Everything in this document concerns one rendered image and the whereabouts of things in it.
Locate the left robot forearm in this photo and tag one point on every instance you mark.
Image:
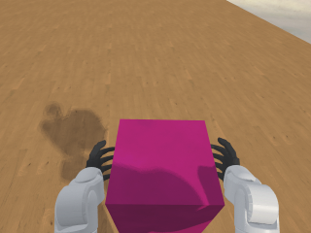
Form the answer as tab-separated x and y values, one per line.
76	206

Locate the carton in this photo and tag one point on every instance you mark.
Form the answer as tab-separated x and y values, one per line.
163	177

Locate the right robot forearm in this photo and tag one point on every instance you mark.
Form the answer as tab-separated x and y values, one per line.
256	207

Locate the robot right hand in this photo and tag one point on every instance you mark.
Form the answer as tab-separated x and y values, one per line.
228	157

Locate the robot left hand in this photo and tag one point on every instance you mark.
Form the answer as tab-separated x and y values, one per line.
95	160

